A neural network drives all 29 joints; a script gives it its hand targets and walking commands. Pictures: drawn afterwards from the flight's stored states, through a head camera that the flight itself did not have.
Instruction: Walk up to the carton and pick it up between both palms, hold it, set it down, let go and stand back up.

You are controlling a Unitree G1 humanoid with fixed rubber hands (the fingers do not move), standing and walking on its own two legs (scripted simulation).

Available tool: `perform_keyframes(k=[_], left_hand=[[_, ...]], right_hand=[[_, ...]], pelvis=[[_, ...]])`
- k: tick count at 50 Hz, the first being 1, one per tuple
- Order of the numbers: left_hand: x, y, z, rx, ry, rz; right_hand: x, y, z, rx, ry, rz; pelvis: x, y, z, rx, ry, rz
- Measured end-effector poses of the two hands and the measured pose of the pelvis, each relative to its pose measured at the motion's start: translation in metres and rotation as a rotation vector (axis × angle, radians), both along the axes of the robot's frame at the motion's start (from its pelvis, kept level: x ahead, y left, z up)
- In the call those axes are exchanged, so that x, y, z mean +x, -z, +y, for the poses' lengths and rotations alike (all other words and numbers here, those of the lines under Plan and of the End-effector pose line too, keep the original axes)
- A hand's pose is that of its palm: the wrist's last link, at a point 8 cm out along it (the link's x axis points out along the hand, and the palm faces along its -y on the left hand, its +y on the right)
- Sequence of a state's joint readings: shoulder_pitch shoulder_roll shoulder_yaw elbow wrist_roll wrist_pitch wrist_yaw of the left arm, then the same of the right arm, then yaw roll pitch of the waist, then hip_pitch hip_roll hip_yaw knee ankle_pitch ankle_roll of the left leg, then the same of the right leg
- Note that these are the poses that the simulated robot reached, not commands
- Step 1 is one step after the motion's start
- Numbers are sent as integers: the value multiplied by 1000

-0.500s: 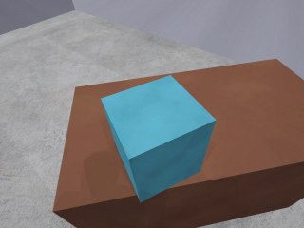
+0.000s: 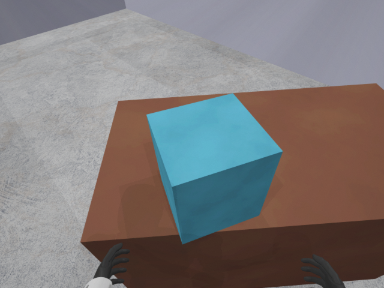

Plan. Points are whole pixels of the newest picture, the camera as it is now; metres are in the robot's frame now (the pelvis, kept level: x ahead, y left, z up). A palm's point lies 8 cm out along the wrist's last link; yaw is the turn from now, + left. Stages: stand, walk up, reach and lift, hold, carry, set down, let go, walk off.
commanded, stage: reach and lift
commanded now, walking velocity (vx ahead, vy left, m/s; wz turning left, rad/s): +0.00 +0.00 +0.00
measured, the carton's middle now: (207, 169) +0.39 -0.01 +0.03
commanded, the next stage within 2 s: none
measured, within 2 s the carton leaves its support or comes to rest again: neither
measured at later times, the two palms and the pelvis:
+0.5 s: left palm (113, 278) +0.18 +0.19 -0.04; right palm out of the picture +0.15 -0.27 -0.06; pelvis +0.01 -0.02 +0.01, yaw -1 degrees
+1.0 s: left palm (125, 266) +0.19 +0.16 -0.01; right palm (348, 262) +0.20 -0.28 -0.03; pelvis +0.04 -0.03 +0.01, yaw +0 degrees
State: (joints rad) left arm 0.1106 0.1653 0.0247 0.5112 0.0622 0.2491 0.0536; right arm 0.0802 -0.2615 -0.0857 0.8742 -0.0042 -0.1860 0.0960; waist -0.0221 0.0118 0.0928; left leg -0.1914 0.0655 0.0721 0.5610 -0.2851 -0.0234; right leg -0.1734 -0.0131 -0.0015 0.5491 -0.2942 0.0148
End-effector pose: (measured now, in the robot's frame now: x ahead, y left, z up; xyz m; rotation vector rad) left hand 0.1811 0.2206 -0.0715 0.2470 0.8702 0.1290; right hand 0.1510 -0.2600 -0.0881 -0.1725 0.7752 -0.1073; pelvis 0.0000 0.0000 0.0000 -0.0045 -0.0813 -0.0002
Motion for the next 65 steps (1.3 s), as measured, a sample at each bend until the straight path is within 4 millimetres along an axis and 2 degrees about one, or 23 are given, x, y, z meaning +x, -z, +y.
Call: perform_keyframes(k=[8, 14, 29, 49, 65], left_hand=[[3, -14, -6, 5, -22, -79], [4, -22, -13, 0, -38, -137], [-3, -31, -34, -37, -88, -248], [11, -57, -58, -56, -151, -437], [4, -74, -73, -68, -216, -584]], right_hand=[[-16, -7, 0, 33, -8, -21], [-17, -14, -1, 53, -22, -58], [12, -36, -7, 83, -78, -147], [46, -59, -17, 144, -130, -290], [56, -76, -27, 164, -181, -416]], pelvis=[[-1, -6, -10, 12, 9, -9], [1, -9, -14, 16, 20, -13], [15, -13, -18, 13, 19, 5], [38, -13, -26, 9, 3, 37], [34, -9, -38, 10, -16, 42]])
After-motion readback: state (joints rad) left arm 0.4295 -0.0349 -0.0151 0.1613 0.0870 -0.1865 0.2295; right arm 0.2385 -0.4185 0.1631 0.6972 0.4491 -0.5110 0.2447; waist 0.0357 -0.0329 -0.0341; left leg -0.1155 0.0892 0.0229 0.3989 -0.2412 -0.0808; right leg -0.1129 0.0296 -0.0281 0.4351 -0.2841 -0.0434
